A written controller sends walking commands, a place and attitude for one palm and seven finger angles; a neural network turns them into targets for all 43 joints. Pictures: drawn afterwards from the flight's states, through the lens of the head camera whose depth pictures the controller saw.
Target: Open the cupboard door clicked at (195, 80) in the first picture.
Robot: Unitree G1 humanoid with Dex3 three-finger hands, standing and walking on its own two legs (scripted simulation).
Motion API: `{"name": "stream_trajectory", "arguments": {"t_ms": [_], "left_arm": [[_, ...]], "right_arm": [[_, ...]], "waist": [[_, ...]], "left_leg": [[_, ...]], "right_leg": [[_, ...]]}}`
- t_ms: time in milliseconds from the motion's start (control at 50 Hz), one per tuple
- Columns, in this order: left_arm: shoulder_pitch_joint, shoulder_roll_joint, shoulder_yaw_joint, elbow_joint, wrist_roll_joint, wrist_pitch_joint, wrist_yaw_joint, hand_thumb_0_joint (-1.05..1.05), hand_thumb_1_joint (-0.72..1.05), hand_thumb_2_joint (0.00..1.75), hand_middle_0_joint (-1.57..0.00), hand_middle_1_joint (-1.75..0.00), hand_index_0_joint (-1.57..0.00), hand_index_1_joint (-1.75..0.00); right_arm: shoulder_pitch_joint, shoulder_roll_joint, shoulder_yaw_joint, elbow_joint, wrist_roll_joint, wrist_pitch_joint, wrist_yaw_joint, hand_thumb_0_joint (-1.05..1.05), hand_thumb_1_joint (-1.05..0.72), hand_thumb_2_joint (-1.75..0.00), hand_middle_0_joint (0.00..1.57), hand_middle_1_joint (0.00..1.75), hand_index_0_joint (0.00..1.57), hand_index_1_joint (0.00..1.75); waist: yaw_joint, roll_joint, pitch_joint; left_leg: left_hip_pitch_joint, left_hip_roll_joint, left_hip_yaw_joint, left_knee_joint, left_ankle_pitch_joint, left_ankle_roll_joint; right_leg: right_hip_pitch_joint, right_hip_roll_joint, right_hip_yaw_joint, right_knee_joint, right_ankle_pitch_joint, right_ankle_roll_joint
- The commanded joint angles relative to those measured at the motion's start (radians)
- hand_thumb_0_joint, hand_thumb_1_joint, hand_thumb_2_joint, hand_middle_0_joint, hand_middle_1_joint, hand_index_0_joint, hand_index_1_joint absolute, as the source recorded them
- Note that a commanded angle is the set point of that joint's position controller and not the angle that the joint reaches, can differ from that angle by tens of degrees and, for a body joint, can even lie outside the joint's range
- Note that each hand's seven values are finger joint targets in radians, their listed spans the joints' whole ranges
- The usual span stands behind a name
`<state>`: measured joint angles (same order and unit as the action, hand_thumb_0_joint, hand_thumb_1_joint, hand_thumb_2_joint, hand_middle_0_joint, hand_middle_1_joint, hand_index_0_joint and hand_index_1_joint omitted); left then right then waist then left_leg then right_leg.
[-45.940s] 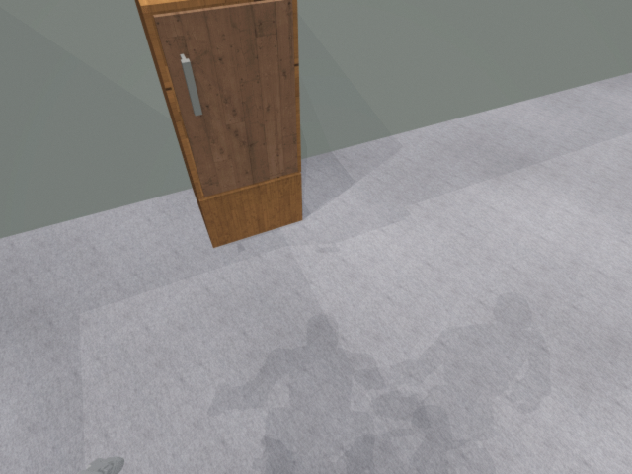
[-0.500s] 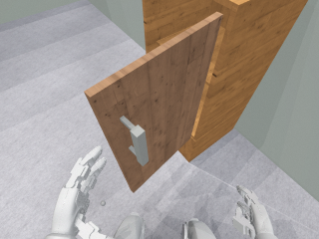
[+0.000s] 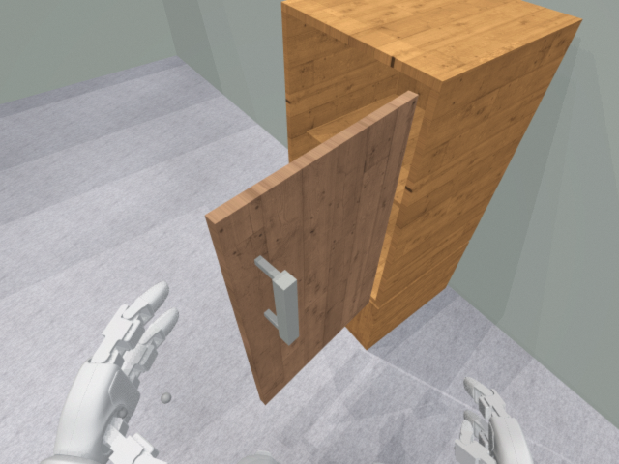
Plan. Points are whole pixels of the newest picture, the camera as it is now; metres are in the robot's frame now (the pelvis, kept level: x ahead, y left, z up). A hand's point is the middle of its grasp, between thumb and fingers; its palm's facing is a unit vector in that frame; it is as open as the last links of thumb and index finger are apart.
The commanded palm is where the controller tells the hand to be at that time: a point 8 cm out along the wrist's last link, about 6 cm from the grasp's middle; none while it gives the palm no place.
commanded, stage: draw the hand back to the body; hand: left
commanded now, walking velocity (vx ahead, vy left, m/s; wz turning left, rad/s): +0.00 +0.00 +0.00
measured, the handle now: (276, 301) +0.33 +0.07 +0.03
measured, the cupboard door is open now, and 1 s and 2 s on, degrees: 98 98 98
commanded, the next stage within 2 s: step back with the hand held close in 1.14 s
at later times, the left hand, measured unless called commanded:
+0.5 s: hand (55, 325) +0.21 +0.24 +0.17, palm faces +0.31 -0.87 -0.38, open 12.2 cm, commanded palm +0.17 +0.29 +0.20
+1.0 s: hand (12, 278) +0.23 +0.26 +0.23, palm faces +0.43 -0.82 -0.39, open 7.6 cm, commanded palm +0.18 +0.30 +0.24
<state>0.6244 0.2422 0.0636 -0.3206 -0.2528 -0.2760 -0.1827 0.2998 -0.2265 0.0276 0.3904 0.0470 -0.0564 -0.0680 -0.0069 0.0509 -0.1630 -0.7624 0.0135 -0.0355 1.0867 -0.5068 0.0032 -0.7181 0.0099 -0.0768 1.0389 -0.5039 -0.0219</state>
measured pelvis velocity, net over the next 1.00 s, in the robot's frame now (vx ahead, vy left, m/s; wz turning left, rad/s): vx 0.03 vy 0.00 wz -0.03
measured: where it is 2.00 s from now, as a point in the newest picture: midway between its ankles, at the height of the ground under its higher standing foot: outside the picture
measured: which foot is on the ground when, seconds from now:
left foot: down 0.00-1.00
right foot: down 0.00-1.00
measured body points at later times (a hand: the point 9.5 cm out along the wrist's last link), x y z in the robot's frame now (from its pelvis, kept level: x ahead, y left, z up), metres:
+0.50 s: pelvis +0.03 +0.02 +0.06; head +0.01 +0.00 +0.51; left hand +0.19 +0.28 +0.20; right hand +0.21 -0.19 -0.02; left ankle +0.02 +0.11 -0.67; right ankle +0.01 -0.11 -0.67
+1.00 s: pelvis +0.03 +0.00 +0.07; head +0.01 -0.02 +0.52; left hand +0.20 +0.30 +0.25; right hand +0.21 -0.23 -0.01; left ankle +0.02 +0.11 -0.67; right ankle +0.01 -0.11 -0.67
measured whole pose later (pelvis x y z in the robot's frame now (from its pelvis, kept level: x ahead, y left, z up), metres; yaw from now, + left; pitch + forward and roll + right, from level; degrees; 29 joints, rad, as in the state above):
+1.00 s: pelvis +0.03 +0.00 +0.07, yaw -1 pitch -4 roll +0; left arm 0.48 0.34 0.32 -0.39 -0.08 -0.05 0.11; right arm 0.20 -0.24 0.03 0.62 0.01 -0.09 -0.09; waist 0.06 0.06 0.00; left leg -0.11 0.01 0.01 0.44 -0.27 0.01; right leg -0.10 0.01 -0.02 0.42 -0.26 -0.01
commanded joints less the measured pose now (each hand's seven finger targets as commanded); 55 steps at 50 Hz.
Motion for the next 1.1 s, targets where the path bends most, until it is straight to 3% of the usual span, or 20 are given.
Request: {"name": "stream_trajectory", "arguments": {"t_ms": [0, 40, 60, 80, 100, 160, 220, 260, 300, 440, 520, 560, 740, 800, 940, 980, 1080], "left_arm": [[-0.029, 0.108, 0.105, -0.253, -0.035, -0.060, -0.021, 0.00, -0.40, 0.34, -0.15, -0.30, -0.15, -0.30], [-0.022, 0.129, 0.138, -0.262, -0.042, -0.046, -0.024, 0.00, -0.32, 0.37, -0.16, -0.30, -0.16, -0.30], [0.010, 0.256, 0.150, -0.327, 0.115, 0.034, 0.117, 0.00, -0.29, 0.39, -0.16, -0.30, -0.16, -0.30], [0.050, 0.166, 0.107, -0.331, 0.132, 0.088, 0.181, 0.00, -0.26, 0.40, -0.16, -0.30, -0.16, -0.30], [0.069, 0.128, 0.072, -0.312, 0.159, 0.129, 0.221, 0.00, -0.22, 0.42, -0.16, -0.30, -0.16, -0.30], [0.023, 0.156, 0.087, -0.344, 0.195, 0.181, 0.290, 0.00, -0.12, 0.47, -0.16, -0.30, -0.16, -0.30], [-0.043, 0.179, 0.105, -0.362, 0.214, 0.194, 0.324, 0.00, -0.01, 0.51, -0.17, -0.30, -0.17, -0.30], [-0.052, 0.191, 0.128, -0.355, 0.217, 0.200, 0.335, 0.00, 0.06, 0.54, -0.17, -0.30, -0.17, -0.30], [-0.067, 0.193, 0.138, -0.363, 0.220, 0.202, 0.337, 0.00, 0.13, 0.57, -0.17, -0.30, -0.17, -0.30], [-0.078, 0.223, 0.223, -0.327, 0.210, 0.200, 0.332, 0.00, 0.37, 0.68, -0.18, -0.30, -0.18, -0.30], [-0.131, 0.240, 0.272, -0.337, 0.203, 0.189, 0.328, 0.00, 0.51, 0.74, -0.19, -0.30, -0.19, -0.30], [-0.144, 0.243, 0.292, -0.315, 0.197, 0.186, 0.326, 0.00, 0.58, 0.76, -0.19, -0.30, -0.19, -0.30], [-0.256, 0.322, 0.423, -0.316, 0.181, 0.159, 0.329, 0.00, 0.90, 0.90, -0.20, -0.30, -0.20, -0.30], [-0.206, 0.244, 0.358, -0.250, 0.176, 0.162, 0.312, 0.00, 0.90, 0.90, -0.20, -0.30, -0.20, -0.30], [-0.237, 0.311, 0.399, -0.296, 0.179, 0.151, 0.315, 0.00, 0.90, 0.90, -0.20, -0.30, -0.20, -0.30], [-0.234, 0.311, 0.406, -0.299, 0.178, 0.147, 0.318, 0.00, 0.90, 0.90, -0.20, -0.30, -0.20, -0.30], [-0.238, 0.295, 0.392, -0.280, 0.178, 0.145, 0.318, 0.00, 0.90, 0.90, -0.20, -0.30, -0.20, -0.30]], "right_arm": [[-0.097, -0.105, -0.048, -0.172, 0.002, -0.076, -0.010, 0.00, -0.90, -0.90, 0.20, 0.30, 0.20, 0.30], [-0.100, -0.107, -0.050, -0.163, 0.006, -0.085, -0.011, 0.00, -0.90, -0.90, 0.20, 0.30, 0.20, 0.30], [-0.095, -0.098, -0.051, -0.173, -0.006, -0.065, -0.043, 0.00, -0.90, -0.90, 0.20, 0.30, 0.20, 0.30], [-0.086, -0.080, -0.041, -0.174, -0.008, -0.056, -0.053, 0.00, -0.90, -0.90, 0.20, 0.30, 0.20, 0.30], [-0.084, -0.076, -0.037, -0.158, -0.009, -0.047, -0.055, 0.00, -0.90, -0.90, 0.20, 0.30, 0.20, 0.30], [-0.098, -0.087, -0.029, -0.141, -0.013, -0.038, -0.062, 0.00, -0.90, -0.90, 0.20, 0.30, 0.20, 0.30], [-0.102, -0.092, -0.019, -0.122, -0.018, -0.054, -0.069, 0.00, -0.90, -0.90, 0.20, 0.30, 0.20, 0.30], [-0.114, -0.094, -0.014, -0.105, -0.021, -0.067, -0.070, 0.00, -0.90, -0.90, 0.20, 0.30, 0.20, 0.30], [-0.118, -0.095, -0.010, -0.087, -0.022, -0.077, -0.067, 0.00, -0.90, -0.90, 0.20, 0.30, 0.20, 0.30], [-0.159, -0.098, -0.009, -0.025, -0.030, -0.105, -0.046, 0.00, -0.90, -0.90, 0.20, 0.30, 0.20, 0.30], [-0.174, -0.097, -0.013, -0.002, -0.033, -0.109, -0.039, 0.00, -0.90, -0.90, 0.20, 0.30, 0.20, 0.30], [-0.184, -0.100, -0.015, 0.010, -0.033, -0.106, -0.037, 0.00, -0.90, -0.90, 0.20, 0.30, 0.20, 0.30], [-0.213, -0.105, -0.028, 0.054, -0.036, -0.109, -0.032, 0.00, -0.90, -0.90, 0.20, 0.30, 0.20, 0.30], [-0.212, -0.107, -0.035, 0.060, -0.034, -0.098, -0.022, 0.00, -0.90, -0.90, 0.20, 0.30, 0.20, 0.30], [-0.231, -0.107, -0.042, 0.061, -0.037, -0.088, -0.027, 0.00, -0.90, -0.90, 0.20, 0.30, 0.20, 0.30], [-0.235, -0.099, -0.041, 0.064, -0.038, -0.095, -0.030, 0.00, -0.90, -0.90, 0.20, 0.30, 0.20, 0.30], [-0.240, -0.097, -0.043, 0.072, -0.036, -0.103, -0.034, 0.00, -0.90, -0.90, 0.20, 0.30, 0.20, 0.30]], "waist": [[0.009, 0.012, -0.059], [0.018, 0.002, -0.080], [0.074, 0.029, -0.113], [0.043, 0.035, -0.063], [0.037, 0.046, -0.009], [0.028, -0.017, 0.005], [0.027, 0.014, 0.023], [0.033, -0.011, 0.029], [0.037, 0.029, 0.038], [0.058, 0.016, 0.074], [0.060, 0.022, 0.086], [0.062, -0.006, 0.105], [0.075, 0.040, 0.095], [0.066, -0.011, 0.129], [0.075, -0.003, 0.092], [0.076, 0.020, 0.097], [0.071, 0.007, 0.128]], "left_leg": [[0.119, -0.028, -0.010, -0.212, 0.128, 0.018], [0.147, -0.027, -0.013, -0.224, 0.172, 0.019], [0.183, -0.010, 0.010, -0.289, 0.193, 0.021], [0.208, -0.012, 0.013, -0.309, 0.193, 0.019], [0.216, -0.007, 0.012, -0.324, 0.190, 0.019], [0.274, 0.001, 0.002, -0.365, 0.217, 0.025], [0.347, 0.006, -0.010, -0.423, 0.219, 0.024], [0.376, 0.008, -0.015, -0.458, 0.249, 0.023], [0.423, 0.011, -0.016, -0.489, 0.294, 0.020], [0.513, 0.021, -0.012, -0.584, 0.464, 0.004], [0.562, 0.022, 0.002, -0.626, 0.482, 0.002], [0.567, 0.023, 0.002, -0.646, 0.474, 0.003], [0.626, 0.012, 0.029, -0.688, 0.494, 0.007], [0.635, 0.016, 0.035, -0.695, 0.508, 0.013], [0.651, 0.004, 0.050, -0.695, 0.479, 0.021], [0.661, 0.001, 0.054, -0.695, 0.473, 0.021], [0.669, 0.001, 0.057, -0.701, 0.446, 0.022]], "right_leg": [[0.105, 0.019, 0.030, -0.230, 0.102, 0.003], [0.143, 0.023, 0.025, -0.234, 0.154, 0.001], [0.194, -0.012, 0.084, -0.291, 0.179, -0.012], [0.186, -0.015, 0.067, -0.311, 0.182, -0.008], [0.190, -0.014, 0.052, -0.320, 0.178, -0.005], [0.233, -0.011, 0.037, -0.362, 0.195, -0.001], [0.265, -0.013, 0.033, -0.399, 0.197, -0.001], [0.315, -0.015, 0.029, -0.422, 0.224, -0.001], [0.342, -0.015, 0.029, -0.444, 0.254, -0.001], [0.489, -0.016, 0.023, -0.527, 0.365, -0.003], [0.528, -0.015, 0.026, -0.568, 0.392, 0.001], [0.549, -0.012, 0.027, -0.588, 0.396, -0.001], [0.622, -0.013, 0.041, -0.647, 0.456, -0.003], [0.607, -0.011, 0.040, -0.657, 0.467, 0.005], [0.642, -0.013, 0.056, -0.682, 0.476, 0.005], [0.632, -0.015, 0.059, -0.689, 0.477, 0.008], [0.612, -0.013, 0.063, -0.710, 0.446, 0.011]]}}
